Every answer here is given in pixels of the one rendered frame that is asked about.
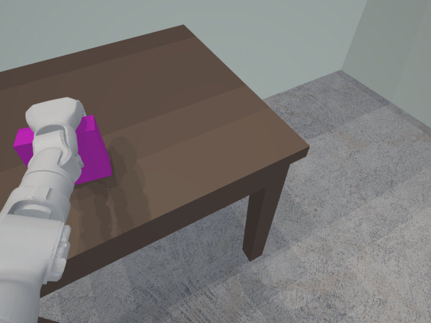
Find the sponge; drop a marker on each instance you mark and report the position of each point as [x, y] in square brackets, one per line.
[91, 149]

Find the left robot hand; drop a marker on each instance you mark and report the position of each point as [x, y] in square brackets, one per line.
[66, 110]

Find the table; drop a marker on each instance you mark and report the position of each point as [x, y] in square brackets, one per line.
[185, 135]

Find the left robot forearm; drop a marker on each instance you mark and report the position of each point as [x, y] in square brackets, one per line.
[47, 185]

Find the robot left upper arm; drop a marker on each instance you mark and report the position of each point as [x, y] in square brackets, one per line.
[32, 251]

